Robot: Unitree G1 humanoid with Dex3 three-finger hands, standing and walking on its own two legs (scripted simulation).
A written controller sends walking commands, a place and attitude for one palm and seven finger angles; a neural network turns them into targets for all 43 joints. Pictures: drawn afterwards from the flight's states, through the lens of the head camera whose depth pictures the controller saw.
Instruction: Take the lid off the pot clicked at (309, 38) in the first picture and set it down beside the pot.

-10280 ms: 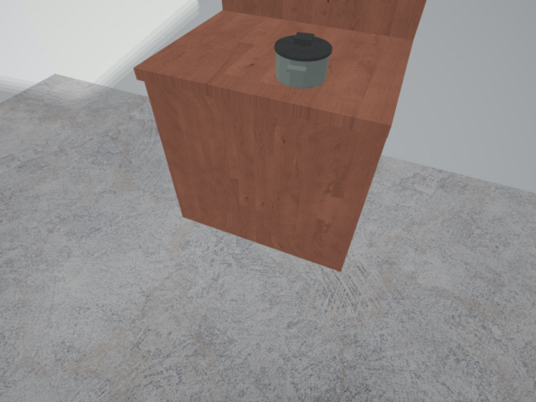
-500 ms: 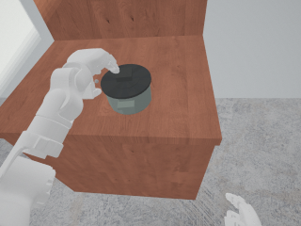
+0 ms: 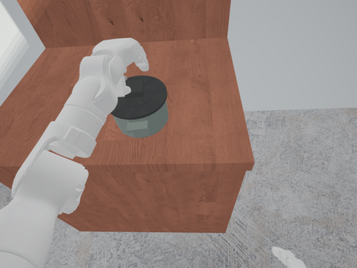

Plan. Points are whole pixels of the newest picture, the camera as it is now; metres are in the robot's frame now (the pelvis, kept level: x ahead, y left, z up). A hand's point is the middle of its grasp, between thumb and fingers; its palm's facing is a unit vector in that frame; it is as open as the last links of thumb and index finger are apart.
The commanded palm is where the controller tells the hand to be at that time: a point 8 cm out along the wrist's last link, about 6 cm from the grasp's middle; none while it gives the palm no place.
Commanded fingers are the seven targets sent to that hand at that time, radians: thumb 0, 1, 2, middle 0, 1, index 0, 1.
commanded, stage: move the open hand above the knob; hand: left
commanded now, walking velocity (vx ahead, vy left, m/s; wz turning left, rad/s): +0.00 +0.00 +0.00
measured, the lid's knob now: (134, 88) +0.53 +0.12 +0.11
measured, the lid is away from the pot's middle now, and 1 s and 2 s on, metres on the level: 0.00 0.00 0.01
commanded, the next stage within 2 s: lower the open fingers around the knob in 0.80 s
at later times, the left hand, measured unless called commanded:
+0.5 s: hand (128, 69) +0.50 +0.11 +0.19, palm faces -0.24 -0.04 -0.97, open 10.0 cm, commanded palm +0.48 +0.12 +0.25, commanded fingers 0.00 -0.33 1.54 -0.85 -0.08 -0.85 -0.08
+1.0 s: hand (124, 73) +0.50 +0.12 +0.18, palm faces -0.29 -0.07 -0.95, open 10.0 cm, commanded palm +0.49 +0.13 +0.24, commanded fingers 0.00 -0.33 1.54 -0.85 -0.08 -0.85 -0.08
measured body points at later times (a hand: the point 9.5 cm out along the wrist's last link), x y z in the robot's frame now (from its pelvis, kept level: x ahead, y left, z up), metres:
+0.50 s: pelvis +0.01 +0.00 +0.00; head +0.05 -0.03 +0.45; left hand +0.51 +0.11 +0.24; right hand +0.08 -0.26 -0.14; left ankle -0.04 +0.10 -0.74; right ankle +0.02 -0.14 -0.74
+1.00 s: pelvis +0.01 +0.01 +0.00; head +0.06 -0.02 +0.45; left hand +0.51 +0.12 +0.24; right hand +0.11 -0.24 -0.14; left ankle -0.04 +0.10 -0.74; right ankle +0.02 -0.14 -0.74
